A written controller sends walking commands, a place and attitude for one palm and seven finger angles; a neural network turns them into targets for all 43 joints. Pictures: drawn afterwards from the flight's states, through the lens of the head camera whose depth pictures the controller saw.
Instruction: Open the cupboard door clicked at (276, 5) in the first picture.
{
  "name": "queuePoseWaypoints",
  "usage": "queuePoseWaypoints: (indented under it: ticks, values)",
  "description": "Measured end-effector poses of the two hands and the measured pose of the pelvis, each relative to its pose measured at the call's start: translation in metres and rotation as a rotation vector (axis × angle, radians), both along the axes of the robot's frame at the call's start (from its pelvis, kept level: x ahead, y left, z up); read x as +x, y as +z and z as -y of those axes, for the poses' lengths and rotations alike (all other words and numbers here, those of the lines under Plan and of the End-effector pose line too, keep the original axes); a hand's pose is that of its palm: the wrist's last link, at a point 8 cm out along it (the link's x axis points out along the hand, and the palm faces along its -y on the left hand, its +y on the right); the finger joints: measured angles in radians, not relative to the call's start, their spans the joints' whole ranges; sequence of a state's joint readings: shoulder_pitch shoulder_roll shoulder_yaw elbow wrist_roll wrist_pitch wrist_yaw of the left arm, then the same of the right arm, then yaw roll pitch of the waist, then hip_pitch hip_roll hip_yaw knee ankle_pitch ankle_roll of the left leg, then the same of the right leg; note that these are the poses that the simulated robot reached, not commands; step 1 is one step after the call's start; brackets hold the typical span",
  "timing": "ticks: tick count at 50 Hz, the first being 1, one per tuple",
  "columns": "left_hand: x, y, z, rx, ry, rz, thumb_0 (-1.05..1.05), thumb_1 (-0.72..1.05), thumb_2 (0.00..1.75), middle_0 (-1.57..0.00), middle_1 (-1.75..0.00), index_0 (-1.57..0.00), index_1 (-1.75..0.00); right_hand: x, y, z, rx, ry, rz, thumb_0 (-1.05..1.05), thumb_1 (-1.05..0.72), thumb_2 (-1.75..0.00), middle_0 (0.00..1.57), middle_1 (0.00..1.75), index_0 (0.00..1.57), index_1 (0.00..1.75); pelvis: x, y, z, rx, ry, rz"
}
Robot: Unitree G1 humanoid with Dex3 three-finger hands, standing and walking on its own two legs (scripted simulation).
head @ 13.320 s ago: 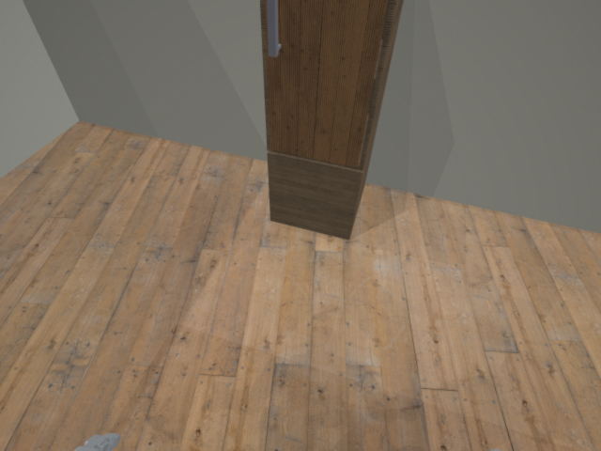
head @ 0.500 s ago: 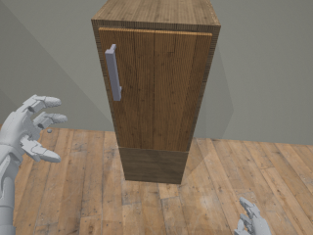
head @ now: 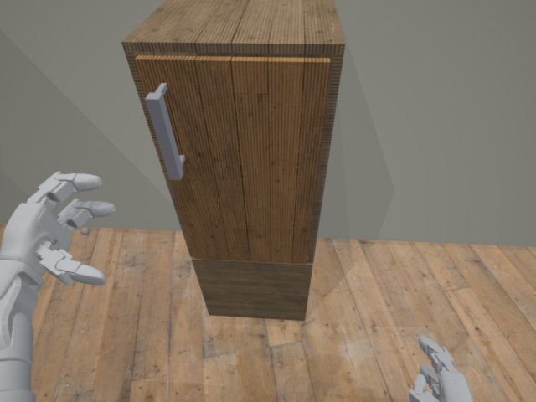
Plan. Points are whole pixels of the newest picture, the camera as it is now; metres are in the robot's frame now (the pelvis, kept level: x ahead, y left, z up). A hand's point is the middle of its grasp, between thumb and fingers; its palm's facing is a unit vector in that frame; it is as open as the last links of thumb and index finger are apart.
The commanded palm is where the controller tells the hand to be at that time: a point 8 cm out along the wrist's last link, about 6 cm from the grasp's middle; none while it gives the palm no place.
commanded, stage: move the hooked fingers beside the handle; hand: left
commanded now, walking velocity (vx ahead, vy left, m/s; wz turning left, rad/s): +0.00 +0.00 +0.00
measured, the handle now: (169, 133) +0.54 +0.24 +0.13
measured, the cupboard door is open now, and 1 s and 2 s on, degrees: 0 0 0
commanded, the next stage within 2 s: none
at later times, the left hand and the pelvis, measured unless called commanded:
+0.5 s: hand (100, 195) +0.36 +0.29 +0.15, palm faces +0.02 -1.00 -0.01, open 13.9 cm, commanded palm +0.33 +0.33 +0.15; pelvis +0.02 +0.03 +0.00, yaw -1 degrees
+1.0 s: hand (110, 170) +0.41 +0.29 +0.15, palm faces +0.05 -1.00 +0.00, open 13.9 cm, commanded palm +0.39 +0.34 +0.14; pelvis +0.00 +0.03 +0.00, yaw +0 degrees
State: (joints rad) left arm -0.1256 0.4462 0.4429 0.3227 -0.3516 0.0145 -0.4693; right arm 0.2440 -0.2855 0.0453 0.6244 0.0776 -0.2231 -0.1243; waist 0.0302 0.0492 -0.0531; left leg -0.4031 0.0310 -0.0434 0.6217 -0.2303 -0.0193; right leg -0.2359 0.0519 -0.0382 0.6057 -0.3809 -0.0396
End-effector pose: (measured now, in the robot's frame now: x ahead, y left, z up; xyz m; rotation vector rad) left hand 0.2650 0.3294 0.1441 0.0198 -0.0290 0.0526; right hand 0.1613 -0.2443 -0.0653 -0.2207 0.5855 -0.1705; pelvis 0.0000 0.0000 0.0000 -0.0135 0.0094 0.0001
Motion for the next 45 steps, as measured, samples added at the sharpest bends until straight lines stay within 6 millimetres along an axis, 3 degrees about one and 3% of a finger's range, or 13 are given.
queuePoseWaypoints:
  ticks: [11,19,22,30,38,45]
  values:
    - [0.033,0.002,-0.017,-0.009,-0.006,-0.014,-0.01,-0.5,0.3,-0.31,-1.2,-0.3,-1.2,0.003,-0.004,0.0,-0.014,-0.029,-0.053,0.01,-0.91,-0.9,0.2,0.3,0.2,0.3,0.011,-0.001,-0.007,0.001,-0.005,-0.03]
    - [0.058,0.0,-0.005,0.003,-0.053,0.01,-0.01,-0.5,0.3,-0.3,-1.2,-0.3,-1.2,-0.001,-0.007,-0.016,-0.008,-0.027,-0.087,0.01,-0.91,-0.9,0.2,0.3,0.2,0.3,0.015,0.0,-0.021,-0.002,-0.008,-0.048]
    - [0.065,0.002,-0.003,-0.006,-0.057,0.025,-0.01,-0.5,0.3,-0.31,-1.2,-0.3,-1.2,-0.002,-0.008,-0.024,0.004,-0.026,-0.092,0.01,-0.91,-0.9,0.2,0.3,0.2,0.3,0.017,0.0,-0.024,-0.001,-0.014,-0.051]
    - [0.07,0.0,-0.023,-0.01,0.003,-0.017,-0.01,-0.5,0.3,-0.31,-1.2,-0.3,-1.2,-0.006,-0.009,-0.035,0.013,-0.026,-0.116,0.01,-0.91,-0.9,0.21,0.3,0.2,0.3,0.016,0.0,-0.032,-0.009,-0.012,-0.051]
    - [0.087,0.002,-0.015,-0.025,-0.031,-0.005,-0.01,-0.5,0.3,-0.3,-1.2,-0.3,-1.2,-0.019,-0.013,-0.034,-0.021,-0.029,-0.172,0.01,-0.91,-0.9,0.21,0.3,0.2,0.3,0.007,-0.001,-0.035,-0.017,0.003,-0.056]
    - [0.108,0.0,-0.014,-0.029,-0.014,-0.03,-0.01,-0.5,0.3,-0.31,-1.2,-0.3,-1.2,-0.044,-0.016,-0.023,-0.036,-0.074,-0.219,0.01,-0.91,-0.9,0.21,0.3,0.2,0.3,0.001,-0.002,-0.034,-0.02,-0.005,-0.068]
